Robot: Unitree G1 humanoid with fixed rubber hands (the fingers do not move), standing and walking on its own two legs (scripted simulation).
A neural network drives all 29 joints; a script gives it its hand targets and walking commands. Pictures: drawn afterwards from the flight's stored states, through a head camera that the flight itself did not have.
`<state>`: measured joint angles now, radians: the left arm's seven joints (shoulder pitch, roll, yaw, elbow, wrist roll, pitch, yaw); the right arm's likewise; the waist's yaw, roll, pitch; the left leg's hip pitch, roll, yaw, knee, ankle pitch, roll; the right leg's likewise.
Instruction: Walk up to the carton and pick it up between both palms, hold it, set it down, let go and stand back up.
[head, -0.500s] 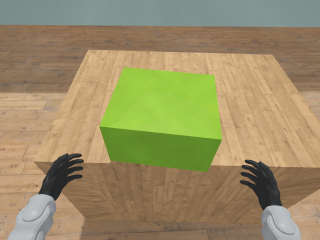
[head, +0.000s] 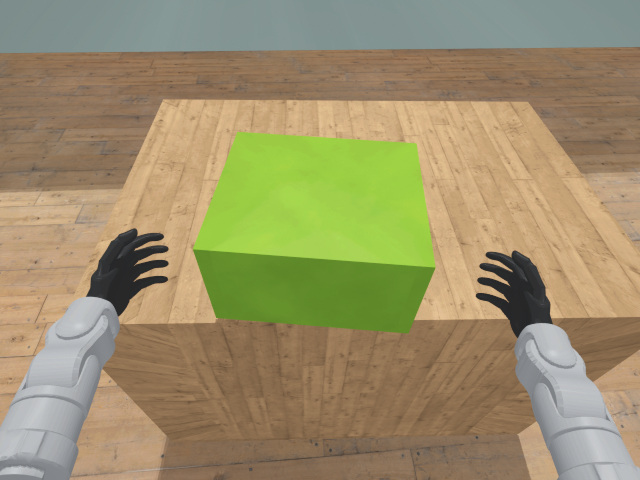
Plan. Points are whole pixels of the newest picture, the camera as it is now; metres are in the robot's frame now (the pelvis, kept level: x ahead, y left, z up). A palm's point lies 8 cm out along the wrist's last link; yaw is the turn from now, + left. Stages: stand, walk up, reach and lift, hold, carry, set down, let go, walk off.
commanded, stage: reach and lift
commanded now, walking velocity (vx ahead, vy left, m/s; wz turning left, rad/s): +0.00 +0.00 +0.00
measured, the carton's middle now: (319, 228) +0.50 +0.01 +0.00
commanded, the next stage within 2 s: none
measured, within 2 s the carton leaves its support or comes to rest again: neither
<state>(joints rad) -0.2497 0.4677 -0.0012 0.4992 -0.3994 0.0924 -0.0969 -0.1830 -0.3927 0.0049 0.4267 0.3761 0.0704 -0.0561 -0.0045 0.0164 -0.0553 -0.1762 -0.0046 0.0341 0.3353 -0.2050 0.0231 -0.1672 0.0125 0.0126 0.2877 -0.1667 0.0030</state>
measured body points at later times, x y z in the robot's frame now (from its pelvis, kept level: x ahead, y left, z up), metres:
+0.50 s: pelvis +0.00 +0.01 +0.00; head +0.01 +0.00 +0.45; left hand +0.41 +0.26 +0.11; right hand +0.38 -0.27 +0.09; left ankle -0.02 +0.10 -0.75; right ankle -0.01 -0.12 -0.75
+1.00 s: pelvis +0.00 +0.01 +0.00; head +0.06 +0.00 +0.44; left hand +0.48 +0.25 +0.15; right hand +0.45 -0.27 +0.13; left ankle -0.02 +0.10 -0.75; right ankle -0.01 -0.12 -0.75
